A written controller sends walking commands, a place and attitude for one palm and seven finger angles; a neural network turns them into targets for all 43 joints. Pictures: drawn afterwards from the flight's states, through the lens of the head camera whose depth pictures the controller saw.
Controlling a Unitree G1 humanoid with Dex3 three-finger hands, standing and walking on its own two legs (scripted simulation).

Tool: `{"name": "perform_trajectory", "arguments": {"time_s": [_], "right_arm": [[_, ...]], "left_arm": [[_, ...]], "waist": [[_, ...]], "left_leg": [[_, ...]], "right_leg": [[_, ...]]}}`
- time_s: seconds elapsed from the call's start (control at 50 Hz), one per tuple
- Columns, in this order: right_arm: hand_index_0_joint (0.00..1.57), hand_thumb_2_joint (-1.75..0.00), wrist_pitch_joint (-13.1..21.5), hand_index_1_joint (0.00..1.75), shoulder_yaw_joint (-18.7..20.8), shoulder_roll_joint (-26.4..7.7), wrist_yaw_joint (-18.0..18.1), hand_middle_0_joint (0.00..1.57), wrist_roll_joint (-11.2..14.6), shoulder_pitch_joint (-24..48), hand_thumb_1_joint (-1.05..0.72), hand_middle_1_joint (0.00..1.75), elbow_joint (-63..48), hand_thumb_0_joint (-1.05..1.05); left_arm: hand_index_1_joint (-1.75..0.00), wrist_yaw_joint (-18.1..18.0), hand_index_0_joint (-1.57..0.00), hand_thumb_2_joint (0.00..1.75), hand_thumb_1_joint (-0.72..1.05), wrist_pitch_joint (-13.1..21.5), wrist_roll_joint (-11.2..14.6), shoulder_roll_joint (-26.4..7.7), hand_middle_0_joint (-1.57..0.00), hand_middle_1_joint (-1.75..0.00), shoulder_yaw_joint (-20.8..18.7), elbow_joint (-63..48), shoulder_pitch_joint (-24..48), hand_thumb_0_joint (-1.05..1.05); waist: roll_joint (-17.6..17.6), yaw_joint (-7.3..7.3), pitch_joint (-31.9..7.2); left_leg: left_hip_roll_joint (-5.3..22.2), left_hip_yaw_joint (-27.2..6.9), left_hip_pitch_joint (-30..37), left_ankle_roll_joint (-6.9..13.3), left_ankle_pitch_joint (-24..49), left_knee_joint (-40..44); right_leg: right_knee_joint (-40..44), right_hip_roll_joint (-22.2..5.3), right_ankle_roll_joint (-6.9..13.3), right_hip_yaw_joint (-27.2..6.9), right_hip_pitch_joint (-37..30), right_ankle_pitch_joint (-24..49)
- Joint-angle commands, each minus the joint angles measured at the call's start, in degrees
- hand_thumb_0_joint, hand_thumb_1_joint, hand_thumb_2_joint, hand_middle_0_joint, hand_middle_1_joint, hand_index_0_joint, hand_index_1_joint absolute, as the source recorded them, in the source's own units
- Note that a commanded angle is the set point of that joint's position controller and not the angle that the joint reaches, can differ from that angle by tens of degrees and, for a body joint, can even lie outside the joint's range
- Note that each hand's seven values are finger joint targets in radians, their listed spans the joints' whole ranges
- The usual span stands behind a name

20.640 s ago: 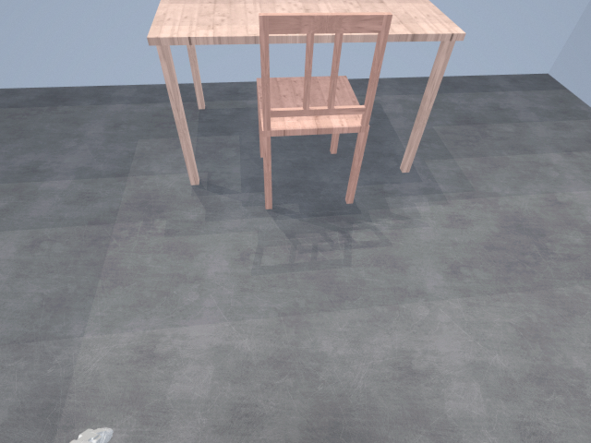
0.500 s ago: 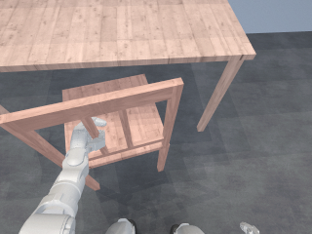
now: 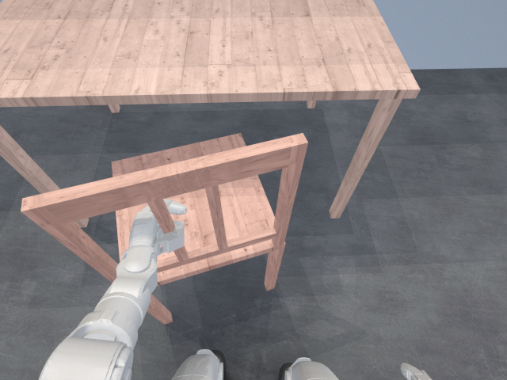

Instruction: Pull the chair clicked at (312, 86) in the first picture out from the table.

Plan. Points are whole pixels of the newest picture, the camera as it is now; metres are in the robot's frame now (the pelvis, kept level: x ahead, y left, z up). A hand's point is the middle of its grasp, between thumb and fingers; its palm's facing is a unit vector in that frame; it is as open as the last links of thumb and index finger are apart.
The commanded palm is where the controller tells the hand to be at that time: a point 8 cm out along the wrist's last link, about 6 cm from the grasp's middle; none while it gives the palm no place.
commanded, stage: step backward, pulling the chair out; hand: left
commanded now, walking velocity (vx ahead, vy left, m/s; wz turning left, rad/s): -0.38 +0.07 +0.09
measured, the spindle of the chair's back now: (170, 231) +0.38 +0.17 -0.09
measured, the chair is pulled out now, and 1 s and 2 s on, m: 0.16 0.23 0.45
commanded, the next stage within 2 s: none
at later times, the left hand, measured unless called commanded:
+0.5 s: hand (178, 240) +0.35 +0.14 -0.06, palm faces +0.09 -0.98 -0.18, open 5.4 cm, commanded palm +0.33 +0.19 -0.05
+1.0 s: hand (172, 276) +0.28 +0.15 -0.06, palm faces +0.06 -0.98 -0.18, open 5.3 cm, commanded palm +0.27 +0.20 -0.05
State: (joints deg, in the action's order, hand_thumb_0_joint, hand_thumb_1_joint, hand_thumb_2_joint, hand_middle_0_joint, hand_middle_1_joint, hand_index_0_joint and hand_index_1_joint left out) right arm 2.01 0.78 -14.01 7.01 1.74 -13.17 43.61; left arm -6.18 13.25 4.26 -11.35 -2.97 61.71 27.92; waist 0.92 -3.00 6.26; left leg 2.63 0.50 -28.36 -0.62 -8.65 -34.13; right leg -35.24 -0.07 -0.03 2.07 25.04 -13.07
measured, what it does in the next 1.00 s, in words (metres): steps on the spot: left foot, then right foot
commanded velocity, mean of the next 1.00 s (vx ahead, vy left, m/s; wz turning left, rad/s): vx -0.38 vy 0.03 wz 0.03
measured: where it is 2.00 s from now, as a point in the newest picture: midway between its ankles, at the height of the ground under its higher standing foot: outside the picture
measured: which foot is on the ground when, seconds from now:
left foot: down 0.00-0.52, up 0.54-0.68, down 0.70-1.00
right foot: down 0.00-0.80, up 0.82-0.90, down 0.92-1.00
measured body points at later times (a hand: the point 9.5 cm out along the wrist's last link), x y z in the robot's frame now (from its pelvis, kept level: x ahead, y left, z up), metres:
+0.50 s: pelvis -0.02 -0.01 +0.00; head +0.07 -0.01 +0.44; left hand +0.34 +0.20 -0.04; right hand +0.09 -0.25 -0.13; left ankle +0.05 +0.12 -0.72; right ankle +0.01 -0.12 -0.72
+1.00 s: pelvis -0.09 +0.00 +0.01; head +0.02 +0.00 +0.44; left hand +0.28 +0.20 -0.04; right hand +0.02 -0.24 -0.13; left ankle -0.06 +0.13 -0.72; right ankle -0.06 -0.12 -0.72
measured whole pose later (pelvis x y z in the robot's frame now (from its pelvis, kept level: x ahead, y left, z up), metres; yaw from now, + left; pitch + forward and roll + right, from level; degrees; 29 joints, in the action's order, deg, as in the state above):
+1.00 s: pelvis -0.09 +0.00 +0.01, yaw +2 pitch +3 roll -2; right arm -0.2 -0.4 -10.9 5.0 0.3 -9.5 41.0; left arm -5.4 11.0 3.1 -11.5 -3.6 57.8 30.5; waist 1.5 -3.2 10.5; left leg 3.3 -0.5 -23.0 -1.6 -14.9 -35.1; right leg -30.8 1.1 0.1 1.5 20.8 -12.5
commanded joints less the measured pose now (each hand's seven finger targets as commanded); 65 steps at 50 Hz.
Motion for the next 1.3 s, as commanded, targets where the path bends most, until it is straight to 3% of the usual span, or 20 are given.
{"name": "perform_trajectory", "arguments": {"time_s": [0.0, 0.1, 0.16, 0.22, 0.3, 0.36, 0.44, 0.5, 0.58, 0.7, 0.74, 0.78, 0.86, 0.94, 0.98, 1.02, 1.08, 1.18, 1.22, 1.28], "right_arm": [[0.2, -0.9, 2.6, 0.3, 2.6, -8.2, 0.3, 0.2, 0.2, -0.8, -0.9, 0.3, -5.4, 0.0], [0.2, -0.9, 2.9, 0.3, 2.2, -8.0, 0.4, 0.2, 0.2, -0.3, -0.9, 0.3, -3.4, 0.0], [0.2, -0.9, 2.7, 0.3, 2.2, -9.2, 1.1, 0.2, 0.2, -0.8, -0.9, 0.3, -2.5, 0.0], [0.2, -0.9, 2.0, 0.3, 2.0, -9.2, 0.9, 0.2, -0.2, 0.4, -0.9, 0.3, -4.0, 0.0], [0.2, -0.9, 1.5, 0.3, 2.3, -7.9, -0.4, 0.2, -1.7, -0.9, -0.9, 0.3, -4.2, 0.0], [0.2, -0.9, 1.7, 0.3, 2.4, -7.8, -1.3, 0.2, -1.9, -2.4, -0.9, 0.3, -3.7, 0.0], [0.2, -0.9, 1.5, 0.3, 3.3, -8.5, -0.9, 0.2, -0.5, -1.9, -0.9, 0.3, -5.4, 0.0], [0.2, -0.9, 1.6, 0.3, 2.9, -7.4, -0.2, 0.2, 0.3, 1.0, -0.9, 0.3, -6.3, 0.0], [0.2, -0.9, 1.5, 0.3, 1.6, -7.6, 0.6, 0.2, -0.4, 1.5, -0.9, 0.3, -5.2, 0.0], [0.2, -0.9, -1.1, 0.3, 2.7, -9.3, 1.9, 0.2, 0.3, -1.1, -0.9, 0.3, -6.5, 0.0], [0.2, -0.9, -1.9, 0.3, 2.0, -8.4, 1.1, 0.2, -0.9, 1.7, -0.9, 0.3, -8.0, 0.0], [0.2, -0.9, -2.4, 0.3, 2.6, -7.9, 0.1, 0.2, -1.4, 0.1, -0.9, 0.3, -8.1, 0.0], [0.2, -0.9, -1.2, 0.3, 2.8, -7.5, -1.5, 0.2, -1.8, -1.6, -0.9, 0.3, -7.1, 0.0], [0.2, -0.9, -0.8, 0.3, 2.9, -8.1, -1.1, 0.2, -1.2, -2.7, -0.9, 0.3, -6.1, 0.0], [0.2, -0.9, -0.7, 0.3, 3.4, -7.3, 0.0, 0.2, 0.1, -0.7, -0.9, 0.3, -6.9, 0.0], [0.2, -0.9, -0.1, 0.3, 2.5, -7.0, 0.6, 0.2, -0.4, 2.5, -0.9, 0.3, -6.8, 0.0], [0.2, -0.9, -0.2, 0.3, 1.6, -7.2, 1.1, 0.2, -0.7, 1.4, -0.9, 0.3, -5.3, 0.0], [0.2, -0.9, -2.4, 0.3, 3.0, -9.2, 1.5, 0.2, 0.2, -0.1, -0.9, 0.3, -7.5, 0.0], [0.2, -0.9, -2.7, 0.3, 2.1, -7.7, 0.9, 0.2, -1.5, 2.0, -0.9, 0.3, -8.7, 0.0], [0.2, -0.9, -1.8, 0.3, 2.8, -6.8, -1.2, 0.2, -2.4, -0.4, -0.9, 0.3, -7.5, 0.0]], "left_arm": [[-1.45, -0.8, -0.5, 0.9, 0.9, 3.7, -2.1, -10.8, -0.5, -1.45, -0.6, -10.7, 18.0, 0.0], [-1.45, -1.6, -0.5, 0.9, 0.9, 3.3, -2.8, -12.5, -0.5, -1.45, -1.5, -8.9, 17.1, 0.0], [-1.45, -1.4, -0.5, 0.9, 0.9, 2.4, -2.5, -11.8, -0.5, -1.45, -1.3, -9.4, 18.0, 0.0], [-1.45, -0.5, -0.5, 0.9, 0.9, 3.5, -2.2, -8.1, -0.5, -1.45, 1.1, -12.7, 20.9, 0.0], [-1.45, -0.2, -0.5, 0.9, 0.9, 3.0, -3.0, -6.6, -0.5, -1.45, 0.8, -12.4, 19.8, 0.0], [-1.45, 0.1, -0.5, 0.9, 0.9, 3.3, -3.6, -7.3, -0.5, -1.45, 0.2, -12.2, 19.3, 0.0], [-1.45, 0.3, -0.5, 0.9, 0.9, 3.2, -2.9, -12.2, -0.5, -1.45, -3.2, -12.6, 17.0, 0.0], [-1.45, -0.2, -0.5, 0.9, 0.9, 3.1, -2.6, -13.7, -0.5, -1.45, -2.9, -12.9, 17.2, 0.0], [-1.45, -0.3, -0.5, 0.9, 0.9, 0.2, -2.7, -11.8, -0.5, -1.45, -2.7, -12.6, 16.5, 0.0], [-1.45, 0.1, -0.5, 0.9, 0.9, -1.4, -1.6, -6.3, -0.5, -1.45, 2.2, -17.0, 19.6, 0.0], [-1.45, 1.0, -0.5, 0.9, 0.9, -1.0, -2.5, -5.0, -0.5, -1.45, 3.7, -20.2, 22.3, 0.0], [-1.45, 0.9, -0.5, 0.9, 0.9, -0.5, -2.5, -4.5, -0.5, -1.45, 2.5, -18.7, 19.4, 0.0], [-1.45, 0.8, -0.5, 0.9, 0.9, 1.3, -3.3, -5.3, -0.5, -1.45, 1.2, -17.3, 19.7, 0.0], [-1.45, 0.4, -0.5, 0.9, 0.9, 2.6, -4.0, -10.6, -0.5, -1.45, -1.9, -15.5, 19.3, 0.0], [-1.45, 0.3, -0.5, 0.9, 0.9, 2.5, -2.8, -11.9, -0.5, -1.45, -2.5, -14.1, 18.9, 0.0], [-1.45, 0.2, -0.5, 0.9, 0.9, 1.2, -3.1, -11.9, -0.5, -1.45, -2.6, -12.7, 17.6, 0.0], [-1.45, -0.1, -0.5, 0.9, 0.9, -0.7, -3.1, -10.0, -0.5, -1.45, -2.2, -13.0, 16.9, 0.0], [-1.45, 0.5, -0.5, 0.9, 0.9, -1.5, -1.5, -5.2, -0.5, -1.45, 2.6, -17.2, 17.9, 0.0], [-1.45, 1.1, -0.5, 0.9, 0.9, -0.4, -2.5, -3.9, -0.5, -1.45, 3.1, -20.2, 21.0, 0.0], [-1.45, 0.9, -0.5, 0.9, 0.9, 0.6, -2.8, -3.4, -0.5, -1.45, 2.0, -18.7, 19.4, 0.0]], "waist": [[3.4, 1.19, -21.5], [-4.4, 1.02, -23.2], [-4.8, 0.21, -23.5], [6.0, 1.09, -25.1], [11.6, 1.32, -25.8], [10.6, 0.59, -27.5], [4.0, 0.8, -28.2], [-4.4, 0.83, -27.2], [-5.4, 1.03, -25.4], [-3.9, -0.07, -28.6], [10.3, 0.34, -27.7], [12.9, 0.87, -27.5], [10.8, 0.4, -26.9], [5.9, -0.17, -28.4], [-7.0, 0.18, -30.1], [-5.5, 2.1, -26.9], [-6.7, 0.96, -27.5], [-2.7, 0.34, -27.2], [11.7, 0.19, -26.5], [13.1, 0.59, -24.7]], "left_leg": [[5.3, -7.7, 7.8, 2.7, -4.7, 3.9], [-1.2, -3.6, 7.9, -1.5, -11.6, -9.4], [0.9, -5.1, 11.6, -0.9, 2.8, -0.1], [8.6, -13.7, 15.4, 3.8, 18.1, 7.5], [12.9, -18.0, 23.4, 7.0, 30.5, 6.1], [12.2, -15.7, 27.7, 6.6, 40.8, 1.2], [7.5, -10.4, 12.6, 2.6, 20.4, -1.3], [-1.6, -4.1, 5.8, -2.3, -14.4, -14.3], [-0.3, -8.0, 2.7, -1.9, -18.0, -11.6], [5.8, -5.3, 19.4, 0.4, 24.9, 5.0], [8.9, -9.7, 18.7, 1.9, 29.0, 8.3], [12.3, -12.4, 23.7, 4.8, 36.2, 7.6], [12.8, -10.9, 30.7, 5.1, 48.6, 0.9], [8.2, -5.5, 20.1, 0.8, 32.9, -2.6], [0.6, -2.0, 9.1, -2.8, -7.8, -11.6], [-1.0, -6.4, 3.6, -2.5, -22.1, -18.8], [0.0, -6.1, 5.3, -2.5, -17.5, -7.2], [7.8, -4.8, 19.4, 1.1, 22.8, 7.8], [11.9, -10.6, 19.3, 3.8, 29.7, 10.2], [16.4, -14.2, 30.4, 8.6, 47.6, 6.8]], "right_leg": [[8.6, -5.3, 1.1, -7.7, -8.2, -5.5], [13.7, -17.6, 6.0, -12.1, -11.4, 12.4], [7.7, -13.2, 3.0, -6.2, -13.1, 24.0], [-0.6, -3.6, -0.7, -2.6, -9.7, 8.1], [-6.1, -1.6, 0.2, -3.4, -1.4, -11.1], [-0.3, -1.5, 0.2, -4.1, -3.1, -2.4], [5.6, -4.7, 1.4, -6.9, -16.3, 18.4], [11.2, -19.3, 7.3, -17.1, -18.9, 35.2], [6.9, -20.4, 7.5, -11.9, -23.5, 44.0], [3.7, -8.6, -0.3, -3.7, -20.1, 37.5], [-2.3, -5.4, -0.4, -1.8, -14.9, 16.8], [-6.8, -2.5, 0.2, -1.9, -7.7, -3.8], [0.7, -2.3, 0.7, -3.0, -6.2, 1.5], [6.8, -6.6, 1.3, -5.6, -18.4, 34.5], [8.3, -16.8, 6.0, -13.3, -25.2, 49.8], [9.7, -22.2, 8.8, -15.0, -22.7, 46.2], [6.9, -19.3, 6.8, -9.6, -25.9, 48.5], [4.2, -6.3, -1.0, -2.8, -18.4, 28.3], [-6.0, -2.9, -0.9, -0.8, -12.1, 6.7], [-11.6, -1.1, 0.4, -2.8, -0.1, -13.9]]}}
